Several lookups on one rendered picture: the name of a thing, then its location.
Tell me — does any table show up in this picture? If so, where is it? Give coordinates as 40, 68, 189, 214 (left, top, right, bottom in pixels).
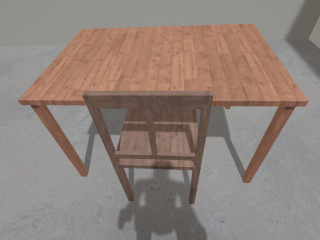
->
18, 23, 309, 183

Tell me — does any chair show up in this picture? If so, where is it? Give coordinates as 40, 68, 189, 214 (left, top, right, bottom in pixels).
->
82, 90, 214, 204

